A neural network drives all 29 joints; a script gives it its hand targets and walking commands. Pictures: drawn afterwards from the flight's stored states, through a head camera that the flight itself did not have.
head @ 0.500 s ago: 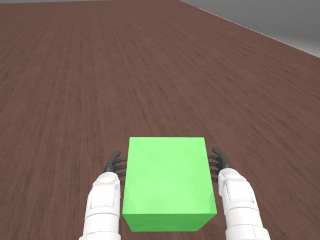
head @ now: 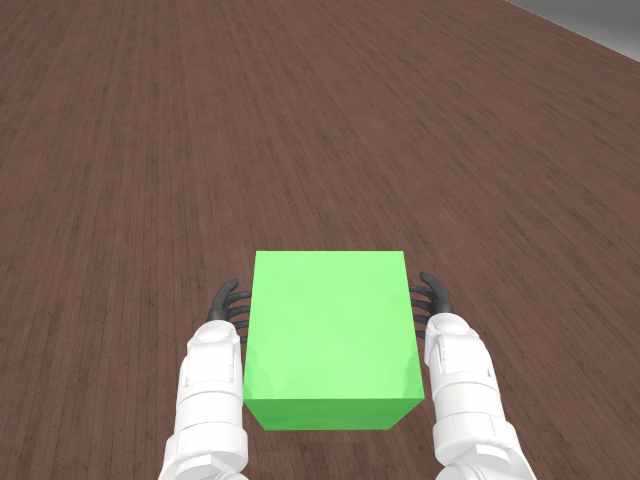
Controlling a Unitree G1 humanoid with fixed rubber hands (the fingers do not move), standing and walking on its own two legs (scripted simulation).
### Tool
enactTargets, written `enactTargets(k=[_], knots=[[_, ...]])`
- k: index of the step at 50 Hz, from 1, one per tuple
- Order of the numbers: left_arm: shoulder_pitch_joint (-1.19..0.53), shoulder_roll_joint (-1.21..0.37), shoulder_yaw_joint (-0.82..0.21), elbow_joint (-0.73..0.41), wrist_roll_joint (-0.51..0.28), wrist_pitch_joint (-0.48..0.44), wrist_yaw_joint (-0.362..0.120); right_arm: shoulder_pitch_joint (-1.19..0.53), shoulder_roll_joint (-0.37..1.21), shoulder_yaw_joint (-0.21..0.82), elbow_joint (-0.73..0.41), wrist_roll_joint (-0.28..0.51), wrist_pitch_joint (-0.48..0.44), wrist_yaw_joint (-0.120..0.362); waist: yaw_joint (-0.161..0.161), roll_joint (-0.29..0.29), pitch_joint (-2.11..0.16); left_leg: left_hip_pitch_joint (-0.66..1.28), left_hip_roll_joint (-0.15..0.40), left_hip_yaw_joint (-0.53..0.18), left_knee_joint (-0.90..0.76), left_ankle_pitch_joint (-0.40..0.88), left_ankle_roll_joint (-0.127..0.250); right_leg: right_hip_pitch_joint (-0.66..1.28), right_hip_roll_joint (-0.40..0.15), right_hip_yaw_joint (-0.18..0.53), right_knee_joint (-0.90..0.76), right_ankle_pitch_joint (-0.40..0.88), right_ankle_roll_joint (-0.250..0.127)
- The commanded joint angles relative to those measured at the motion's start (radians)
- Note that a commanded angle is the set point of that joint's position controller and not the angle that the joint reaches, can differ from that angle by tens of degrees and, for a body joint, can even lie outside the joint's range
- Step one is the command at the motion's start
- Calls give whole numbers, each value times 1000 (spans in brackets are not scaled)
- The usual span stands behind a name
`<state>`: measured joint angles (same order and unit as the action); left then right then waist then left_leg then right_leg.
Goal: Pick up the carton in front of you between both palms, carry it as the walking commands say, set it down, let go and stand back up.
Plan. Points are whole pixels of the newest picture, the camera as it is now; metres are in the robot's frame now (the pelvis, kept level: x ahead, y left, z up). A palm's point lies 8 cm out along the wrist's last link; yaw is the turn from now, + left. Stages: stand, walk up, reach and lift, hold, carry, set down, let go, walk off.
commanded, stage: set down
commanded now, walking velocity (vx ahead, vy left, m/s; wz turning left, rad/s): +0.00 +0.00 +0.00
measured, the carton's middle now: (328, 347) +0.35 +0.01 -0.07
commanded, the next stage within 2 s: none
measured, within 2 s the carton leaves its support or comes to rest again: neither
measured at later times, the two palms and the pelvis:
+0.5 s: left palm (228, 372) +0.36 +0.18 -0.18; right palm (392, 371) +0.36 -0.11 -0.17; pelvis -0.05 +0.00 -0.11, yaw +0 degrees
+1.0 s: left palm (235, 391) +0.40 +0.20 -0.34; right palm (372, 388) +0.40 -0.10 -0.32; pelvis -0.07 +0.01 -0.24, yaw -3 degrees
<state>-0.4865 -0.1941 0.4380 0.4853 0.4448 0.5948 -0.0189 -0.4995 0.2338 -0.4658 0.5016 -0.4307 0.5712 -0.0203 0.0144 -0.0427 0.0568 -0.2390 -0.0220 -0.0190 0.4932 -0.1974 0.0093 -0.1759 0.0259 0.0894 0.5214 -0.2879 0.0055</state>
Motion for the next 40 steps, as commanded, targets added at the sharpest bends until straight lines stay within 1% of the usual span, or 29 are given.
enactTargets(k=[1, 3, 4, 6, 9, 11, 14, 16, 18, 20, 24, 26, 28, 30, 33, 40], knots=[[-505, -674, -298, 110, -130, -120, -226, -451, 794, 301, 136, 124, -98, 194, 12, 17, -185, 85, -67, -22, 22, 111, 21, -242, 71, -9, -59, 98, -10], [-464, -616, -262, 133, -97, -180, -221, -410, 749, 265, 149, 96, -160, 173, 13, 19, -229, 18, -74, -18, 66, 167, 22, -285, 79, -12, -15, 157, -1], [-446, -601, -259, 139, -90, -211, -220, -394, 739, 262, 149, 92, -194, 166, 13, 21, -261, -11, -78, -17, 89, 193, 22, -308, 83, -15, 7, 182, 3], [-440, -599, -286, 143, -96, -277, -223, -389, 745, 288, 140, 104, -262, 155, 11, 26, -345, -57, -84, -17, 140, 250, 22, -355, 91, -20, 54, 229, 12], [-507, -643, -388, 132, -144, -377, -230, -447, 790, 388, 118, 155, -361, 146, 3, 26, -518, -108, -91, -23, 232, 335, 21, -426, 103, -24, 137, 297, 23], [-554, -673, -454, 122, -174, -428, -234, -494, 818, 469, 104, 189, -413, 140, 9, 27, -645, -144, -96, -28, 297, 386, 18, -491, 109, -28, 202, 337, 31], [-609, -709, -547, 86, -213, -472, -234, -556, 843, 580, 58, 237, -465, 131, 26, 51, -878, -175, -93, -30, 398, 475, 9, -586, 118, -36, 302, 383, 45], [-635, -719, -594, 60, -236, -475, -231, -596, 838, 636, 20, 263, -474, 126, 35, 70, -1013, -191, -93, -27, 459, 509, 0, -657, 127, -45, 363, 380, 51], [-644, -724, -620, 54, -252, -461, -231, -625, 829, 667, -4, 277, -463, 127, 36, 75, -1085, -243, -95, -21, 506, 477, -8, -727, 133, -55, 414, 340, 53], [-653, -734, -626, 72, -257, -437, -235, -645, 827, 671, -3, 278, -439, 135, 31, 69, -1090, -338, -98, -12, 538, 379, -14, -795, 138, -65, 457, 264, 53], [-705, -760, -597, 136, -251, -371, -249, -696, 838, 623, 48, 263, -368, 167, 23, 58, -1014, -521, -103, 4, 580, 126, -17, -954, 148, -91, 523, 43, 44], [-741, -770, -577, 167, -247, -341, -254, -739, 842, 594, 75, 258, -338, 182, 25, 62, -987, -574, -102, 6, 601, 45, -16, -1036, 152, -102, 557, -33, 38], [-776, -777, -561, 190, -249, -320, -253, -785, 844, 571, 97, 260, -319, 193, 29, 69, -991, -605, -100, 5, 628, -2, -17, -1114, 155, -112, 597, -76, 34], [-808, -780, -548, 206, -254, -310, -247, -826, 843, 553, 116, 266, -311, 197, 34, 76, -1010, -627, -98, 1, 660, -18, -19, -1184, 159, -118, 639, -96, 32], [-850, -775, -534, 222, -263, -310, -233, -872, 835, 533, 142, 275, -313, 192, 39, 84, -1052, -664, -99, -1, 717, -6, -22, -1270, 167, -125, 702, -101, 33], [-929, -732, -528, 241, -291, -331, -202, -939, 802, 509, 178, 300, -336, 154, 40, 96, -1137, -767, -109, 8, 850, 36, -32, -1395, 184, -136, 836, -90, 40]])
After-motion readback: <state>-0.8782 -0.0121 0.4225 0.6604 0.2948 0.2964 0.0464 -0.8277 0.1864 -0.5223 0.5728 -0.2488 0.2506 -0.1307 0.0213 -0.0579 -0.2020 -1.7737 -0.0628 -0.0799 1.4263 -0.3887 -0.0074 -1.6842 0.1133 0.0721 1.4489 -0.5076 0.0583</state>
